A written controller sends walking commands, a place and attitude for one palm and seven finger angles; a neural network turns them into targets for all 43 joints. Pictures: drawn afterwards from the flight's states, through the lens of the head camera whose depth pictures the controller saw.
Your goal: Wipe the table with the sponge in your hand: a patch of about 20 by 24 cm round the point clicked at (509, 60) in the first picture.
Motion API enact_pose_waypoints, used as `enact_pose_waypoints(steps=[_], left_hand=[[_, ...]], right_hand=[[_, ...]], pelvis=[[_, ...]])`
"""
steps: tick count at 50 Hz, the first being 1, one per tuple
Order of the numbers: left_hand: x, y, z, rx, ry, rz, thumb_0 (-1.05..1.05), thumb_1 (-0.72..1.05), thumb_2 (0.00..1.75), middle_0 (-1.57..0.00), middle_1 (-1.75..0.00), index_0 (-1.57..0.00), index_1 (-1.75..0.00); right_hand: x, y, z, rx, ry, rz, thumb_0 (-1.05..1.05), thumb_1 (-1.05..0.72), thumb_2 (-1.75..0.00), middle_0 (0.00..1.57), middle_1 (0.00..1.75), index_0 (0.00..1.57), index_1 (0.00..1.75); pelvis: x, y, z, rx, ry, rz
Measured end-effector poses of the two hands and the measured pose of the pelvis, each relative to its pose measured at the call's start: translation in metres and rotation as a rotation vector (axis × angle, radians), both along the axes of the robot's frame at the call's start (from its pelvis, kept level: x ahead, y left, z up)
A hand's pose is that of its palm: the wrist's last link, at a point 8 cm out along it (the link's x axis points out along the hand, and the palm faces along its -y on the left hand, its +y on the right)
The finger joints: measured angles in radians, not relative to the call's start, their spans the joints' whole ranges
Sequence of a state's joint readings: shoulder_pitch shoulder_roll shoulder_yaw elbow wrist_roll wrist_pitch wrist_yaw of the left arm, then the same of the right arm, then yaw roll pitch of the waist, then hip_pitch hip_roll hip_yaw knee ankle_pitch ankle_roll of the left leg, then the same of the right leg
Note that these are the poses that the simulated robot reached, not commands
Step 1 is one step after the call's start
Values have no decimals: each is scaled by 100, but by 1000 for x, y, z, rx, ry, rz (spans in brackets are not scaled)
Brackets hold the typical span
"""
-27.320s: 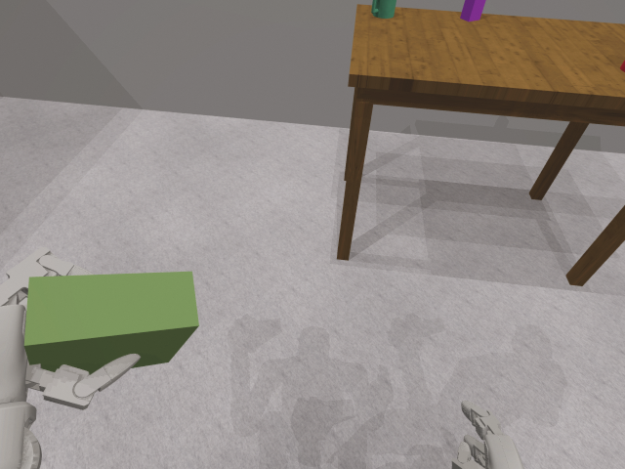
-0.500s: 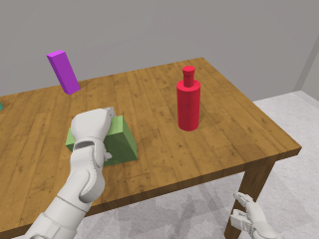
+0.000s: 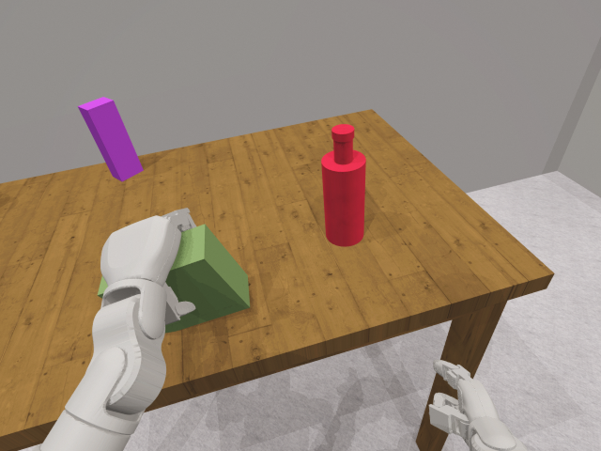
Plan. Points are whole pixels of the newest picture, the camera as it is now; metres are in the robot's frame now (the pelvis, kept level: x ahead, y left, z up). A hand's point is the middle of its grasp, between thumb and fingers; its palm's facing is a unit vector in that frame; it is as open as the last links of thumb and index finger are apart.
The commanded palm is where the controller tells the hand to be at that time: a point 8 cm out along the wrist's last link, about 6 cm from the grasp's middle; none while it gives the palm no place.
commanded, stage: slide back across to the middle lane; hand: left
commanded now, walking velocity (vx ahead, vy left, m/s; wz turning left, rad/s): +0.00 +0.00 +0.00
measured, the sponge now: (189, 291) +0.29 +0.20 +0.10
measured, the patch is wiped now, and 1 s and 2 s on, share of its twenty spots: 1.00 1.00 1.00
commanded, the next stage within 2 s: wipe forward along the middle lane in 0.30 s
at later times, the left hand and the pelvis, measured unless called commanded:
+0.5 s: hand (120, 291) +0.25 +0.26 +0.14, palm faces +0.06 -0.07 -1.00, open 9.9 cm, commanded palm +0.23 +0.26 +0.20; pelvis -0.02 -0.01 +0.00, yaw +2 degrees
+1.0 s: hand (127, 259) +0.31 +0.29 +0.14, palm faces +0.02 -0.03 -1.00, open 9.9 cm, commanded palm +0.29 +0.28 +0.18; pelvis -0.01 +0.01 +0.01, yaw +2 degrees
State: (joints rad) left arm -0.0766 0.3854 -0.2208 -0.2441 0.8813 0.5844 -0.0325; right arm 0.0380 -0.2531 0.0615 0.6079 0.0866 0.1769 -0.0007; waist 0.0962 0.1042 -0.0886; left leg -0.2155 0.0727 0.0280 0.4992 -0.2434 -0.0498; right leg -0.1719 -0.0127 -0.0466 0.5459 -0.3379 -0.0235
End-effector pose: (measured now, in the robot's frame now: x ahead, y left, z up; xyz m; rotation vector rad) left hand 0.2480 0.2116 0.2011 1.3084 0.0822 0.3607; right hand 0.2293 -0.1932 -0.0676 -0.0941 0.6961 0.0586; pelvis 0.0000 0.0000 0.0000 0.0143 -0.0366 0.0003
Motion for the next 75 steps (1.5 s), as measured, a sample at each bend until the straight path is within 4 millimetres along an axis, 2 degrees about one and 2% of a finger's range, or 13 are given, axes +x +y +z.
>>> enact_pose_waypoints(steps=[16, 23, 34, 45, 63, 75], left_hand=[[-23, 37, 2, 68, 77, 100, -1, -49, 106, -72, -139, -75, -136], [-24, 48, -4, 120, 149, 110, -1, -49, 106, -72, -138, -75, -135], [0, 59, -6, 174, 200, 79, -2, -49, 106, -73, -137, -76, -134], [26, 67, -7, 180, 208, 72, -2, -50, 106, -74, -137, -77, -134], [70, 83, -7, 171, 247, 87, -1, -50, 107, -74, -137, -77, -134], [90, 93, -7, 170, 263, 85, 0, -50, 107, -74, -137, -77, -134]], right_hand=[[-3, -10, 1, -40, -47, -1, 1, -90, -90, 20, 30, 20, 30], [-5, -10, 1, -56, -67, 4, 1, -90, -90, 20, 30, 20, 30], [-17, -6, -4, -69, -47, -9, 1, -90, -90, 20, 30, 20, 29], [-34, -12, -15, -86, 32, -40, 1, -90, -89, 20, 30, 20, 29], [-44, -18, -19, -119, 106, -80, 1, -90, -89, 20, 30, 20, 29], [-66, -26, -28, -137, 187, -119, 1, -90, -89, 20, 30, 20, 29]], pelvis=[[-9, -6, 0, 0, -13, 11], [-15, -6, 0, -3, -14, 24], [-19, -2, 3, -8, -13, 34], [-14, 6, 6, -11, 3, 37], [-7, 16, 6, -16, 38, 36], [-5, 18, 6, -20, 60, 32]])
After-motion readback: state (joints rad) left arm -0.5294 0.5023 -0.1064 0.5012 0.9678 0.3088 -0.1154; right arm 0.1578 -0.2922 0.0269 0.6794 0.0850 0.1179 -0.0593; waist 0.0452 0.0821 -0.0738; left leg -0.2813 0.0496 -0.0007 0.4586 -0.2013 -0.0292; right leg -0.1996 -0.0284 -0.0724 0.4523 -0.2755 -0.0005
